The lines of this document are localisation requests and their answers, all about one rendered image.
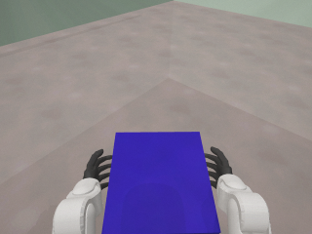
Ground carton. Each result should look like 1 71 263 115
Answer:
101 132 221 234

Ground robot right hand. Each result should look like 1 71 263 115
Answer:
204 146 233 189

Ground robot left hand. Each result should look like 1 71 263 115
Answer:
83 149 112 190

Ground right robot forearm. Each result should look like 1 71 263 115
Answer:
216 174 272 234

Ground left robot forearm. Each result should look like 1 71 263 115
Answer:
52 177 103 234

